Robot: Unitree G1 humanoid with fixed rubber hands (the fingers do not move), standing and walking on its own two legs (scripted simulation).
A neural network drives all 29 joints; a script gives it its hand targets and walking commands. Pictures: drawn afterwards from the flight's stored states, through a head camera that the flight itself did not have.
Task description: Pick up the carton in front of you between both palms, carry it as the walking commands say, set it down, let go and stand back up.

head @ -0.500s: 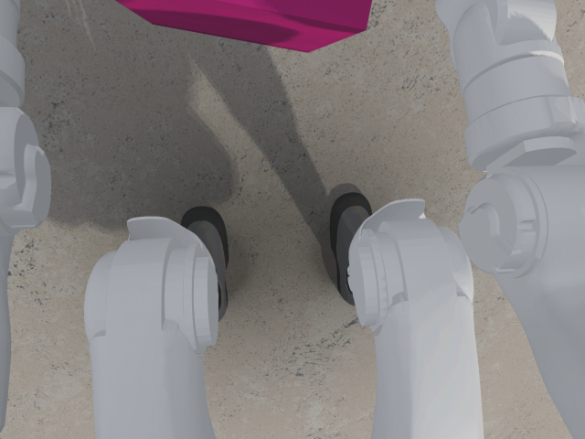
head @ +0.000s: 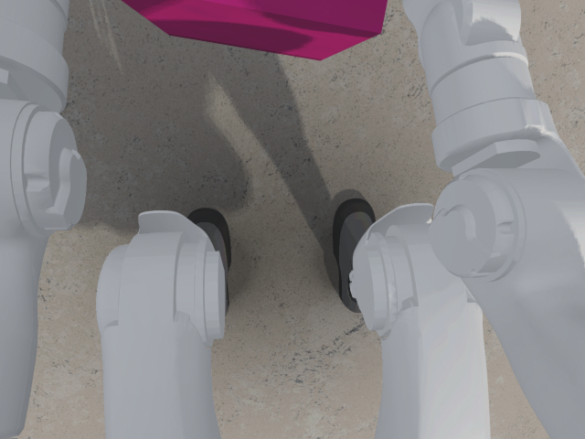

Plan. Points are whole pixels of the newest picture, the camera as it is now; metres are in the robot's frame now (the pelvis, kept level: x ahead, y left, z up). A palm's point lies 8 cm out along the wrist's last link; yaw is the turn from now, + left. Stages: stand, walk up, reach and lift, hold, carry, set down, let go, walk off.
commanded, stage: reach and lift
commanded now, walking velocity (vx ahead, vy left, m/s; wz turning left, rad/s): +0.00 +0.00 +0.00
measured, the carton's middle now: out of the picture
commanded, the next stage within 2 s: none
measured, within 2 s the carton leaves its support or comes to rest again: leaves its support in 0.24 s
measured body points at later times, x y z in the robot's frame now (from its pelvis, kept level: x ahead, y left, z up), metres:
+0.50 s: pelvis +0.01 +0.00 +0.04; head +0.32 +0.07 +0.35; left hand +0.56 +0.21 -0.06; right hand +0.55 -0.10 -0.06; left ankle +0.10 +0.12 -0.34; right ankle +0.13 -0.14 -0.34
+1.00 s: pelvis +0.01 -0.01 +0.14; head +0.27 +0.03 +0.51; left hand +0.51 +0.19 +0.08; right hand +0.52 -0.11 +0.09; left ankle +0.10 +0.12 -0.34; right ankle +0.13 -0.14 -0.34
